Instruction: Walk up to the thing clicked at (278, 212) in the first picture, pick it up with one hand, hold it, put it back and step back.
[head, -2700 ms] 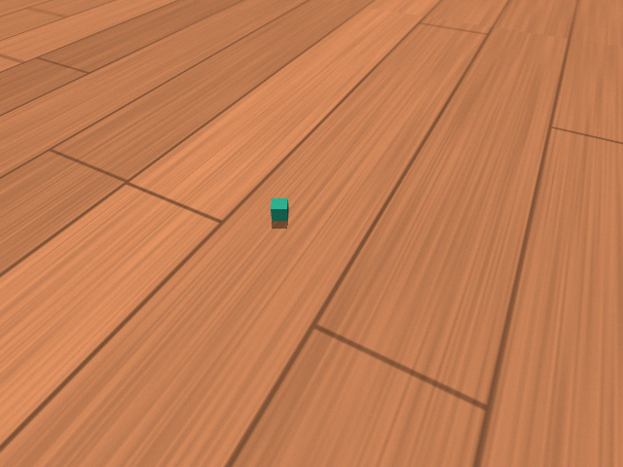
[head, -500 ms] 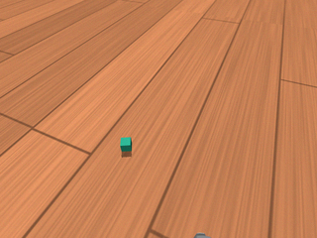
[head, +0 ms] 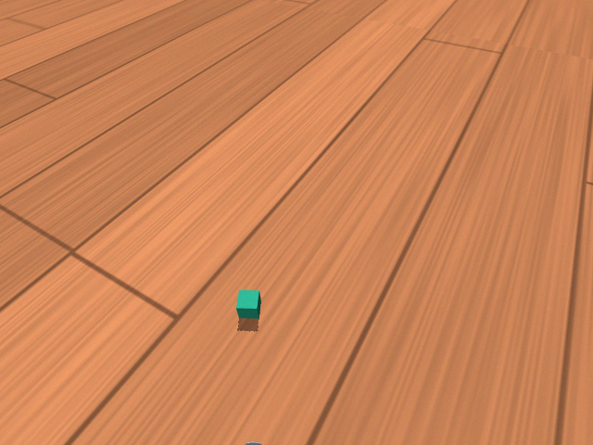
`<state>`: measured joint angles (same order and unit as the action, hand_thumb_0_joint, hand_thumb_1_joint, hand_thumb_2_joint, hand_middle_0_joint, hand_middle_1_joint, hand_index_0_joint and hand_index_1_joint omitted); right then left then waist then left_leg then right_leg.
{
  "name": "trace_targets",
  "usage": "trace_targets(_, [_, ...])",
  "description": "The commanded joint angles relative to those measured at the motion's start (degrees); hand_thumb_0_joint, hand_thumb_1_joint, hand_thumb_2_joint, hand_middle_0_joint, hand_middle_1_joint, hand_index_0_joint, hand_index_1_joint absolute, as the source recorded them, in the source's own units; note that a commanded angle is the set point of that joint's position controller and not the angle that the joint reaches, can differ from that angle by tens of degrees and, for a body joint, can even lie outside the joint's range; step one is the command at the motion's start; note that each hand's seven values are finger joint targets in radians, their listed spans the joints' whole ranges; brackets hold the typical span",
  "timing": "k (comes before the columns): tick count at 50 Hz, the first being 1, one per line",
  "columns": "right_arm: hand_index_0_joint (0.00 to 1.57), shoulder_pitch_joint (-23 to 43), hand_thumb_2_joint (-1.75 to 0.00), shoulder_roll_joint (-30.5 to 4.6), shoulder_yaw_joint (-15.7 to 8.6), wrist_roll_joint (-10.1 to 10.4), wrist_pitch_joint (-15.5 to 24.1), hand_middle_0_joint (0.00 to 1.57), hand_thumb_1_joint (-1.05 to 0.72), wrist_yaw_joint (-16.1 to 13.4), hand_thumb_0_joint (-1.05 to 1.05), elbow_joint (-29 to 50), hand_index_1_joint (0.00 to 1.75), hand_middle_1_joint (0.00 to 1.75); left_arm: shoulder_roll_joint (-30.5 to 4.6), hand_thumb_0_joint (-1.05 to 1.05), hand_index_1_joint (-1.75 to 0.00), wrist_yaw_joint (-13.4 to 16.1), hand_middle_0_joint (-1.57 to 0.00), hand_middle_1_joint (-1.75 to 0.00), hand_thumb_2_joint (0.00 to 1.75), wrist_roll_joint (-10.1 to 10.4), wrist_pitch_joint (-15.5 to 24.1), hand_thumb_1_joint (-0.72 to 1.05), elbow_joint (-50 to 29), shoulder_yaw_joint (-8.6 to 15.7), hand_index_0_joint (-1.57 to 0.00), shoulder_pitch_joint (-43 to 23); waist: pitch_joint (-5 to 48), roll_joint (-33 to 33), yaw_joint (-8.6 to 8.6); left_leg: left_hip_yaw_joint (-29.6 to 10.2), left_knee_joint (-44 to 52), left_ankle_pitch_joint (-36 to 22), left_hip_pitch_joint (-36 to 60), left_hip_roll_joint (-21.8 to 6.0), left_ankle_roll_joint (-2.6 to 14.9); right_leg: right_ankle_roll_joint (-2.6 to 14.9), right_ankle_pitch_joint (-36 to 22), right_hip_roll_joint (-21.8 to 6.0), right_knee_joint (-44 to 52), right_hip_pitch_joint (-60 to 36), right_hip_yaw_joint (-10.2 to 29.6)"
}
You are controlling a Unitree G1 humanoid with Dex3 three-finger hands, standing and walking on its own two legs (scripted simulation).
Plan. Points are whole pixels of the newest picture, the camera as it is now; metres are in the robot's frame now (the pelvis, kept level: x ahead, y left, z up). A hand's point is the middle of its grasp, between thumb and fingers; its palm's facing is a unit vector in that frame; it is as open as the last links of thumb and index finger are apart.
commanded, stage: walk up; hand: left
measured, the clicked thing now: (249, 304) +0.74 +0.26 -0.73
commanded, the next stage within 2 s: none
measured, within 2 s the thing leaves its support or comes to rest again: neither
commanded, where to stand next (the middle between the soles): +0.37 +0.03 m, yaw -2 degrees
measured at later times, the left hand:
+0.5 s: hand (149, 386) +0.25 +0.28 -0.13, palm faces -0.11 -0.91 -0.39, open 7.4 cm
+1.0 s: hand (158, 346) +0.33 +0.30 -0.16, palm faces -0.04 -0.93 -0.37, open 7.4 cm
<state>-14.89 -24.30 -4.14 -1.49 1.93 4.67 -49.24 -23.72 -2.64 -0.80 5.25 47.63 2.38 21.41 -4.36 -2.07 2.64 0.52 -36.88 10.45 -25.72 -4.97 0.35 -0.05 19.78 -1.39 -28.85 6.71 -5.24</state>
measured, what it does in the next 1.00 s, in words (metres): walks ahead: left foot, then right foot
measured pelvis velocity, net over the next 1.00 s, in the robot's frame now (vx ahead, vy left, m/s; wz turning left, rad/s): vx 0.27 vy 0.03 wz -0.02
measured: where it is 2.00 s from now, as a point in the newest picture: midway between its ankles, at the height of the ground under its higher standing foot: (308, 433)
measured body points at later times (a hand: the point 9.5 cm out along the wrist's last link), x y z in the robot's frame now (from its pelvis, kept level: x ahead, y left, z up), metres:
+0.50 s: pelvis +0.17 +0.01 -0.01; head +0.18 -0.01 +0.44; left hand +0.25 +0.33 -0.10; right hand +0.19 -0.31 -0.12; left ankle +0.12 +0.13 -0.73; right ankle +0.27 -0.12 -0.73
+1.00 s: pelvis +0.27 +0.03 -0.01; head +0.29 +0.05 +0.44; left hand +0.33 +0.35 -0.14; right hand +0.33 -0.29 -0.12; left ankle +0.35 +0.15 -0.73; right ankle +0.27 -0.11 -0.73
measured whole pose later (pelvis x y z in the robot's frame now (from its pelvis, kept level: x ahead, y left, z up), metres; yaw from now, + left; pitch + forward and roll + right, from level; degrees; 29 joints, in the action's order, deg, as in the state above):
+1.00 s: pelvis +0.27 +0.03 -0.01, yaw -1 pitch -3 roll +0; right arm -13.6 -21.6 -2.8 -1.4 1.7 1.1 -52.8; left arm -23.9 -0.3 0.0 1.2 49.9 1.0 15.7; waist -6.4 2.2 1.7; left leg 1.9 -35.9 12.8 -20.5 -0.8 0.2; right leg 0.4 22.7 -3.9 -41.7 17.0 -1.0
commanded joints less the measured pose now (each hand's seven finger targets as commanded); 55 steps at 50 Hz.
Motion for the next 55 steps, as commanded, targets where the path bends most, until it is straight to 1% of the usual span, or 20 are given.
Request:
trace_targets(1, [0.20,-3.4,-0.90,-9.3,-3.3,0.2,2.7,0.20,-0.90,-0.5,0.00,4.0,0.30,0.30,-15.3,0.00,-0.30,1.3,-0.20,-0.30,0.90,0.4,0.8,0.90,-4.8,4.6,-0.20,-2.5,3.5,5.8,-4.66,3.4,5.8,-0.5,16.1,2.8,1.83,9.47,-12.0,-11.6,0.9,10.0,7.6])
trace_targets(2, [0.20,-9.4,-0.90,-11.7,-4.3,-0.1,3.0,0.20,-0.90,-1.1,0.00,2.1,0.30,0.30,-13.1,0.00,-0.30,1.3,-0.20,-0.30,0.90,0.2,0.6,0.90,-5.0,3.8,-0.20,-1.7,6.8,-0.3,-7.47,2.0,6.6,3.3,24.5,3.5,3.29,7.90,-15.6,-8.6,-10.5,13.3,5.2])
trace_targets(3, [0.20,-14.1,-0.90,-15.8,-5.6,-1.0,3.4,0.20,-0.90,-1.8,0.00,1.7,0.30,0.30,-9.2,0.00,-0.30,1.3,-0.20,-0.30,0.90,0.8,0.4,0.90,-5.4,2.4,-0.20,1.2,9.7,-12.9,-9.14,-12.8,14.1,14.7,31.0,-5.8,6.70,5.09,-11.0,-3.1,-28.0,21.0,1.3])
trace_targets(4, [0.20,-12.0,-0.90,-18.4,-5.6,-0.3,3.8,0.20,-0.90,-2.3,0.00,3.7,0.30,0.30,-6.9,0.00,-0.30,1.3,-0.20,-0.30,0.90,1.1,0.0,0.90,-5.1,1.8,-0.20,4.0,7.6,-15.7,-6.53,-34.7,20.8,17.8,33.2,-17.0,10.55,2.79,9.0,4.0,-35.4,32.7,3.4])
trace_targets(5, [0.20,-11.1,-0.90,-19.1,-5.9,1.4,3.5,0.20,-0.90,-2.2,0.00,3.9,0.30,0.30,-13.2,0.00,-0.30,2.3,-0.20,-0.30,0.90,0.7,-0.6,0.90,-3.6,3.3,-0.20,2.1,6.6,-10.5,-7.26,-38.8,21.3,16.2,31.0,-20.4,15.03,3.67,11.9,0.9,-40.0,32.7,7.5])
trace_targets(8, [0.20,-5.0,-0.90,-13.0,-3.4,1.7,3.6,0.20,-0.90,-3.1,0.00,5.3,0.30,0.30,-12.8,0.00,-0.30,1.8,-0.20,-0.30,0.90,1.3,-0.6,0.90,-1.6,3.0,-0.20,0.6,-0.4,-3.7,-4.05,-16.7,20.3,-5.6,17.8,-11.6,8.29,3.34,2.2,-2.1,-35.7,26.4,12.9])
trace_targets(10, [0.20,-4.3,-0.90,-12.2,-2.9,1.8,4.2,0.20,-0.90,-3.1,0.00,5.2,0.30,0.30,-11.7,0.00,-0.30,1.1,-0.20,-0.30,0.90,1.7,-1.2,0.90,-0.5,3.2,-0.20,2.9,-0.7,-6.4,-2.54,-9.5,20.4,-11.4,14.6,-8.7,7.12,2.39,-1.3,-2.4,-32.6,22.3,10.3])
trace_targets(15, [0.20,-4.2,-0.90,-13.1,-3.3,1.2,4.1,0.20,-0.90,-3.1,0.00,6.9,0.30,0.30,-10.8,0.00,-0.30,0.1,-0.20,-0.30,0.90,0.8,-1.7,0.90,-2.0,3.1,-0.20,-1.2,-1.3,-7.5,-3.60,-6.9,23.5,-2.9,16.8,-9.7,12.70,-0.05,-4.9,-4.1,-21.5,24.8,6.9])
trace_targets(19, [0.20,-6.4,-0.90,-13.7,-3.5,1.1,3.5,0.20,-0.90,-2.8,0.00,6.6,0.30,0.30,-9.6,0.00,-0.30,-0.6,-0.20,-0.30,0.90,0.3,-1.2,0.90,-3.2,3.2,-0.20,-6.7,-2.0,-6.7,-5.29,-5.0,21.9,-2.8,16.5,-8.8,12.13,0.68,-7.7,-3.9,-11.8,21.9,3.7])
trace_targets(25, [0.20,-3.8,-0.90,-9.7,-1.8,1.4,2.2,0.20,-0.90,-2.6,0.00,9.0,0.30,0.30,-12.7,0.00,-0.30,0.9,-0.20,-0.30,0.90,0.0,0.7,0.90,1.5,5.1,-0.20,5.0,6.1,5.4,1.77,0.1,-2.4,-1.3,5.6,-3.8,7.76,2.42,-9.3,-0.2,0.8,-7.0,3.6])
trace_targets(27, [0.20,-9.6,-0.90,-5.6,-0.1,1.4,1.6,0.20,-0.90,-2.4,0.00,8.8,0.30,0.30,-19.4,0.00,-0.30,2.1,-0.20,-0.30,0.90,0.0,1.6,0.90,-0.1,6.7,-0.20,8.2,8.2,18.5,1.51,1.1,-25.6,20.1,-9.3,6.9,2.66,8.52,6.6,-21.7,13.9,-13.2,40.2])
trace_targets(28, [0.20,-8.0,-0.90,-12.1,-1.9,0.9,0.8,0.20,-0.90,-3.1,0.00,7.2,0.30,0.30,-20.0,0.00,-0.30,1.9,-0.20,-0.30,0.90,0.7,1.1,0.90,-0.6,6.5,-0.20,4.1,5.5,12.3,1.01,-2.2,-29.1,20.8,-10.0,3.9,2.56,13.95,12.7,-24.2,15.1,-7.6,44.5])
trace_targets(29, [0.20,-7.0,-0.90,-13.2,-2.3,0.7,0.6,0.20,-0.90,-3.4,0.00,6.3,0.30,0.30,-18.9,0.00,-0.30,1.9,-0.20,-0.30,0.90,1.0,0.9,0.90,-1.6,6.2,-0.20,2.0,2.8,11.1,0.48,-3.6,-29.5,19.7,-10.9,1.9,2.28,15.26,12.2,-23.4,15.6,-4.1,42.4])
trace_targets(33, [0.20,-9.2,-0.90,-10.4,-1.8,1.6,-0.2,0.20,-0.90,-2.3,0.00,2.8,0.30,0.30,-14.6,0.00,-0.30,2.2,-0.20,-0.30,0.90,1.1,1.3,0.90,-1.9,4.7,-0.20,-1.5,0.0,11.0,-2.54,-4.1,-24.1,8.2,-4.8,1.0,1.44,8.39,-3.9,-12.4,14.8,4.2,19.2])
trace_targets(37, [0.20,-6.8,-0.90,-8.7,-1.7,0.9,-0.4,0.20,-0.90,-1.9,0.00,2.7,0.30,0.30,-13.7,0.00,-0.30,2.2,-0.20,-0.30,0.90,0.3,1.2,0.90,-3.2,4.4,-0.20,-1.7,-0.2,12.2,-2.07,-2.2,-14.8,6.3,-3.4,0.9,-0.77,11.39,-13.2,-11.1,13.4,5.8,12.2])
trace_targets(44, [0.20,-1.3,-0.90,-6.6,-1.2,0.8,0.0,0.20,-0.90,-3.5,0.00,1.0,0.30,0.30,-13.1,0.00,-0.30,3.0,-0.20,-0.30,0.90,0.4,-1.1,0.90,-2.7,3.1,-0.20,-4.3,3.3,10.8,-1.59,1.5,-1.3,-0.1,10.3,2.5,-0.52,10.91,-27.3,-11.8,2.8,11.7,8.6])
trace_targets(47, [0.20,-5.1,-0.90,-8.5,-1.5,0.5,1.0,0.20,-0.90,-4.4,0.00,-1.2,0.30,0.30,-10.5,0.00,-0.30,3.2,-0.20,-0.30,0.90,1.1,-2.4,0.90,-2.8,1.6,-0.20,-6.8,6.1,4.9,-4.37,-1.6,10.6,-5.2,18.5,1.8,1.86,6.59,-16.4,-8.9,-6.9,14.8,8.0])
trace_targets(49, [0.20,-3.8,-0.90,-15.3,-2.6,0.2,1.8,0.20,-0.90,-4.4,0.00,0.3,0.30,0.30,-6.9,0.00,-0.30,3.0,-0.20,-0.30,0.90,1.6,-3.0,0.90,-2.3,0.2,-0.20,-1.4,6.5,-9.4,-2.37,-26.2,20.3,8.0,20.6,-13.9,8.77,2.43,12.3,2.4,-20.3,23.3,3.4])
trace_targets(50, [0.20,-2.5,-0.90,-18.1,-3.5,0.8,1.5,0.20,-0.90,-4.2,0.00,0.1,0.30,0.30,-10.9,0.00,-0.30,3.6,-0.20,-0.30,0.90,1.1,-3.5,0.90,-0.1,1.5,-0.20,-0.3,6.1,-10.7,-3.22,-29.9,21.2,17.1,18.8,-17.4,14.16,2.49,14.3,-0.4,-25.9,23.0,5.9])
trace_targets(55, [0.20,1.5,-0.90,-12.8,-1.6,0.5,1.6,0.20,-0.90,-4.5,0.00,0.9,0.30,0.30,-11.2,0.00,-0.30,2.6,-0.20,-0.30,0.90,0.4,-3.6,0.90,3.1,2.0,-0.20,-2.3,2.9,-10.1,-2.54,-14.9,19.5,9.0,13.5,-7.8,9.57,1.69,6.9,-2.0,-20.4,19.5,7.1])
